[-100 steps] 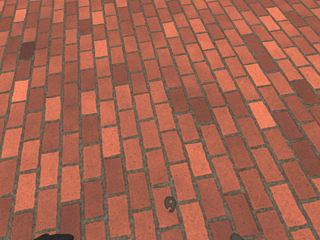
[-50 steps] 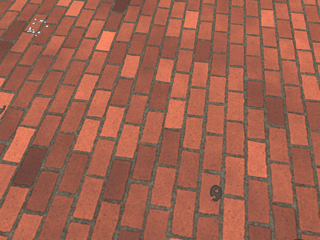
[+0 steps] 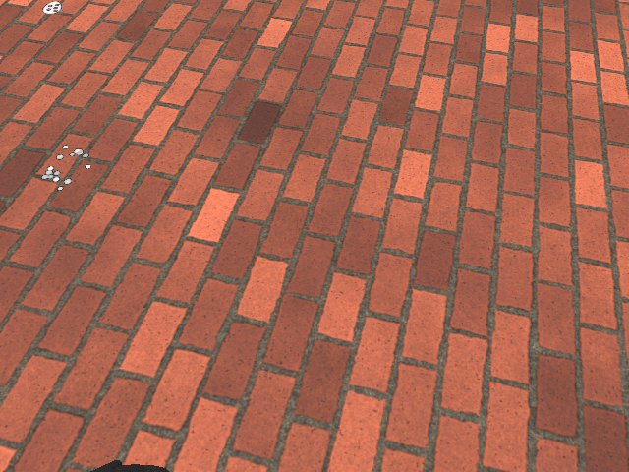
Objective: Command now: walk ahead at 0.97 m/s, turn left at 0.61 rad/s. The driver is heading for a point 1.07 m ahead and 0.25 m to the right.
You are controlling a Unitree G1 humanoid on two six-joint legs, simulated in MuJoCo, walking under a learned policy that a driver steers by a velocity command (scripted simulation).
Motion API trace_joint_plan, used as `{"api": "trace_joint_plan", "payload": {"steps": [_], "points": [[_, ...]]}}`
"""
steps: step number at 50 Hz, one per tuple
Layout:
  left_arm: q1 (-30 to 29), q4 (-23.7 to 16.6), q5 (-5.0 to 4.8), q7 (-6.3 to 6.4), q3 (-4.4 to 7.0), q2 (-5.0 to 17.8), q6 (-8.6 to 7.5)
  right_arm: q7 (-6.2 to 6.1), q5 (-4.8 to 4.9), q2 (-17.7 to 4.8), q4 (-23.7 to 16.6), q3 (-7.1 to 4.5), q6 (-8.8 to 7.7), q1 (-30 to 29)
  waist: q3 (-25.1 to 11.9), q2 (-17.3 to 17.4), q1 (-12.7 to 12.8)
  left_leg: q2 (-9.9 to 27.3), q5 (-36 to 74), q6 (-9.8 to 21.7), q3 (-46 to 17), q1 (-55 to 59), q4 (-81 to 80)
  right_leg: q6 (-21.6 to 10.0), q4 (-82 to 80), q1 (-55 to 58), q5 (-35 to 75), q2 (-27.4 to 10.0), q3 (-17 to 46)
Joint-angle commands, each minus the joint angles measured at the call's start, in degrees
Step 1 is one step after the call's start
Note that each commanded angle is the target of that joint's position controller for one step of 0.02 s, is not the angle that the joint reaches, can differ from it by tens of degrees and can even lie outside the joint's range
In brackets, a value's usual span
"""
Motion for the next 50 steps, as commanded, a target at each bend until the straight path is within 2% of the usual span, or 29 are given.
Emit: {"api": "trace_joint_plan", "payload": {"steps": [1,3,6,8,10,11,12,13,15,16,17,19,22,23,26,27,28,30,31,32,33,34,35,36,38,41,45,47,50], "points": [[-7.0,-4.9,-0.72,-0.80,0.45,4.0,-0.35,-0.52,0.46,-8.5,-3.0,-1.94,-1.75,-0.8,6.9,3.8,-0.2,10.8,19.8,5.7,-10.5,-9.1,-14.3,0.6,-15.3,1.8,12.0,2.3,-7.0],[-11.0,-5.1,-1.69,-1.08,-0.04,2.8,-1.03,-0.37,1.02,-7.4,-0.9,-1.43,-2.81,2.2,6.3,3.7,-3.4,11.7,33.6,2.7,-7.2,-5.6,-17.2,-1.9,-25.2,7.3,22.6,4.2,-10.3],[-9.3,-3.5,-2.59,-0.64,1.04,5.5,-1.22,-0.81,0.31,-10.4,0.5,-1.60,-4.19,1.3,2.3,4.8,-2.2,14.8,51.6,-0.9,-3.1,6.9,-15.9,-6.2,-31.5,12.7,25.4,7.3,-10.9],[-0.5,-0.3,-3.13,-0.10,2.63,9.2,-1.19,-1.70,-1.53,-13.5,0.8,-2.40,-3.73,-0.4,-3.8,7.8,3.4,17.4,71.6,-2.9,-0.6,14.6,-5.9,-7.9,-30.3,19.4,16.6,11.6,-11.1],[23.4,7.4,-4.32,1.40,4.72,12.8,-0.43,-2.53,-3.96,-13.6,0.3,-2.70,-1.82,-6.4,-12.1,7.0,15.9,17.6,79.4,-3.7,3.6,11.2,21.9,-9.7,-30.1,38.3,10.5,13.2,-11.4],[34.1,10.0,-4.21,2.35,6.21,15.5,0.29,-2.83,-4.29,-11.0,-0.5,-1.97,-1.64,-9.8,-14.8,2.0,20.9,13.6,60.5,-4.1,5.6,-0.8,48.0,-13.0,-25.9,50.1,-1.5,7.9,-3.9],[29.2,10.7,-2.43,1.92,7.61,21.0,0.36,-0.77,-0.79,-1.6,-4.3,0.36,-2.86,-1.2,-17.2,-24.8,8.1,0.5,-4.2,-9.9,4.7,-30.6,71.6,-25.6,-35.8,65.0,-9.8,-8.0,37.5],[21.4,8.9,-2.86,0.74,7.32,14.7,0.59,-1.08,-1.87,-4.9,-4.0,1.33,-3.86,-3.2,-17.3,-11.5,8.6,3.8,-5.7,-7.8,-0.8,-38.4,72.4,-27.4,-44.7,63.6,-17.1,-9.1,50.2],[18.4,9.8,-3.44,0.47,6.12,8.5,0.21,-0.50,-2.86,-7.1,-6.4,1.97,-4.82,-13.2,-6.8,4.9,6.6,10.4,0.4,-6.8,-1.9,-35.9,62.4,-22.9,-46.8,46.3,-15.1,-5.7,37.0],[18.8,11.0,-3.43,0.93,5.64,7.6,-0.13,-0.26,-3.81,-6.2,-8.1,2.33,-4.42,-16.8,-2.5,6.6,5.1,12.0,-0.2,-7.2,-1.5,-33.9,57.9,-20.9,-47.7,38.2,-11.0,-2.9,31.6],[20.1,12.7,-3.54,1.04,4.84,6.2,-0.52,-0.13,-4.79,-5.4,-9.0,2.78,-3.49,-18.7,2.0,6.7,3.6,12.7,-0.6,-7.7,-0.2,-30.7,53.7,-19.2,-47.1,30.3,-1.3,1.0,25.6],[18.6,12.7,-3.63,1.31,5.68,9.7,-1.29,0.32,-5.28,-3.3,-10.6,4.15,-1.63,-16.9,2.7,0.8,0.2,14.6,-4.2,-9.5,0.5,-31.1,47.0,-21.1,-50.5,24.5,-5.7,2.1,25.4],[17.7,11.5,-3.90,1.02,6.33,10.0,-1.80,0.98,-3.75,-3.3,-14.3,5.17,-1.67,-27.5,6.5,3.0,2.4,15.4,7.0,-12.2,5.1,-26.2,28.9,-19.4,-56.0,15.4,-2.0,6.1,19.1],[17.6,11.2,-4.11,0.96,6.84,11.0,-1.94,1.31,-2.83,-2.0,-15.9,5.84,-1.85,-29.8,7.3,-0.2,3.2,15.4,12.1,-12.4,5.5,-22.2,21.2,-18.3,-56.5,13.2,1.1,6.3,18.6],[20.0,12.2,-5.05,0.07,7.66,11.8,-2.05,0.95,-1.83,-1.8,-15.9,5.62,-1.76,-32.0,3.0,1.5,6.7,12.0,23.6,-11.9,7.7,-16.0,14.3,-14.9,-55.5,20.4,14.1,7.2,16.7],[21.2,12.2,-5.07,0.37,7.93,12.5,-1.99,0.75,-1.75,-2.4,-16.9,5.42,-2.09,-32.7,3.4,-2.3,7.2,12.6,22.4,-11.4,6.5,-15.8,11.3,-14.4,-51.6,23.3,20.5,5.4,18.4],[22.1,12.8,-4.93,0.70,7.97,12.1,-1.72,0.42,-1.90,-3.3,-16.9,5.06,-2.37,-32.5,2.6,-1.7,7.2,11.9,20.4,-11.1,6.4,-15.4,8.7,-13.3,-48.5,27.7,25.9,5.2,18.4],[22.1,13.1,-4.42,1.22,8.58,14.4,-1.38,-0.72,-1.96,-6.6,-14.4,3.24,-2.90,-24.8,-4.1,-0.3,3.7,8.8,11.1,-10.1,6.9,-5.2,6.1,-10.8,-35.6,32.5,38.0,6.0,17.4],[19.6,12.4,-4.31,1.06,8.85,15.5,-1.60,-1.43,-2.08,-8.6,-12.2,2.05,-3.26,-15.0,-9.5,0.0,-2.1,11.0,9.1,-9.1,5.2,6.7,6.6,-9.6,-23.0,28.6,37.4,8.0,16.2],[17.5,10.9,-4.25,0.93,8.01,12.2,-2.33,-2.72,-3.08,-13.0,-10.4,0.08,-3.46,-2.1,-17.2,3.1,-7.8,21.2,-7.5,-7.2,-4.0,20.4,7.3,-9.1,-5.9,20.5,25.4,10.5,12.9],[20.9,7.7,-6.75,1.27,5.67,2.7,-2.60,-2.98,-4.80,-16.5,-10.1,-1.02,-3.15,0.6,-26.7,20.6,-4.4,39.4,-24.4,-2.0,-33.8,34.9,-1.5,-7.6,12.8,3.8,-14.4,16.8,6.2],[20.7,7.2,-5.78,1.61,5.03,5.4,-1.47,-2.78,-3.92,-16.0,-9.6,-2.02,-2.09,-3.6,-23.7,20.0,-2.3,40.0,-33.6,0.6,-43.5,29.5,-7.1,-8.2,20.0,-4.5,-11.0,11.4,2.9],[14.5,8.0,-4.39,1.59,5.63,8.1,-0.55,-2.60,-3.60,-9.1,-10.6,-0.73,-1.97,-8.2,-13.8,10.0,-3.1,35.8,-29.8,-0.8,-32.7,21.6,-6.6,-8.3,19.3,-7.0,-5.7,7.9,1.6],[11.0,7.6,-3.80,0.86,5.85,7.9,-0.09,-2.26,-3.41,-5.6,-9.4,0.09,-2.03,-9.5,-7.2,4.8,-2.5,33.0,-16.7,-2.0,-22.2,13.9,-6.7,-8.0,16.0,-5.9,-3.0,6.0,0.9],[7.5,6.1,-2.33,-0.78,5.59,5.6,1.29,-2.14,-3.29,-3.9,-6.1,0.62,-2.66,-6.8,-2.4,6.5,-0.9,29.2,-0.3,-3.9,-9.4,7.0,-7.5,-7.4,13.4,-4.1,-2.6,3.6,0.6],[2.9,2.3,-2.38,-2.18,4.43,2.7,3.28,-1.02,-1.34,-1.3,-2.5,1.04,-4.01,-5.0,0.3,7.7,1.4,28.3,11.3,-5.5,0.2,4.4,-9.9,-7.2,12.7,-7.5,-0.6,1.3,-0.7],[-4.8,-2.9,-2.54,-3.65,3.00,3.0,3.34,-0.91,-1.44,-3.0,-1.3,0.70,-5.11,-7.9,4.7,6.2,3.9,25.3,23.7,-7.1,14.5,-1.2,-14.1,-7.5,0.3,-5.0,10.8,1.6,-4.9],[-9.4,-3.5,-2.14,-4.25,2.38,3.0,3.02,-1.17,-1.34,-3.2,0.0,0.79,-5.05,-6.1,8.4,2.1,3.0,21.4,34.1,-8.3,20.6,-2.8,-15.4,-8.7,-11.5,1.1,14.3,5.2,-11.0],[-1.8,-0.2,-0.87,-4.11,2.18,3.5,1.60,-2.12,-0.72,-9.7,0.7,-0.28,-4.94,-3.3,3.7,4.7,6.9,23.0,68.7,-8.7,20.9,-0.7,-1.7,-10.0,-21.6,18.7,14.6,13.1,-15.0]]}}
